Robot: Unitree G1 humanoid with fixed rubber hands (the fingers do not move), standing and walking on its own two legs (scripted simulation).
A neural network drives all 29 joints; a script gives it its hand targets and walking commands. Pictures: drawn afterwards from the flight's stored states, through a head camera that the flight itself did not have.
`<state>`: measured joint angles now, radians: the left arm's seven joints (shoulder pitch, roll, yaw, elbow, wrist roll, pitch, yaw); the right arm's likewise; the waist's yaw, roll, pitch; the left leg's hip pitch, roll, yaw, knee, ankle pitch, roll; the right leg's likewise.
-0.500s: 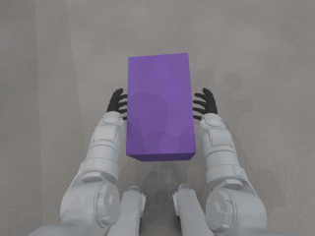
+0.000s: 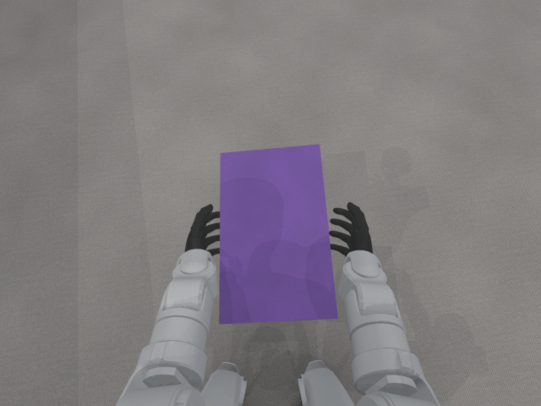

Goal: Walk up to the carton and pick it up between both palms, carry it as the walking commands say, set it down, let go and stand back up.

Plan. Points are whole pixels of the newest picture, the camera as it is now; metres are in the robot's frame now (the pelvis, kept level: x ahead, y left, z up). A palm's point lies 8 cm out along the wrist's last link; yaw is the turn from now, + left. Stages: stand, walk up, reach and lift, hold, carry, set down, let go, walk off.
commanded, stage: reach and lift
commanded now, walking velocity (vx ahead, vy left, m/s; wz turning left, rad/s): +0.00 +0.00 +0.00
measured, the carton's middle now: (279, 243) +0.39 -0.01 -0.12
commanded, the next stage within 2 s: none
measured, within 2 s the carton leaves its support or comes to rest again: neither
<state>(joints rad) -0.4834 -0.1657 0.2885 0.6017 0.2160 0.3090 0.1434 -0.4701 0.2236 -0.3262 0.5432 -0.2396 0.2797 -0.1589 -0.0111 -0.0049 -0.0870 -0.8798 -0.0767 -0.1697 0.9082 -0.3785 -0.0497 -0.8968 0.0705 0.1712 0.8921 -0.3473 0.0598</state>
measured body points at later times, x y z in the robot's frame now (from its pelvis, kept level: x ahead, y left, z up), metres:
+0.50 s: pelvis -0.01 +0.00 +0.04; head +0.04 +0.00 +0.49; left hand +0.34 +0.12 +0.02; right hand +0.34 -0.13 +0.03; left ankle +0.03 +0.14 -0.68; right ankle +0.04 -0.15 -0.68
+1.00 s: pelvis +0.01 +0.01 +0.05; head -0.04 +0.01 +0.50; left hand +0.33 +0.12 +0.09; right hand +0.33 -0.13 +0.09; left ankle +0.03 +0.14 -0.68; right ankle +0.04 -0.15 -0.68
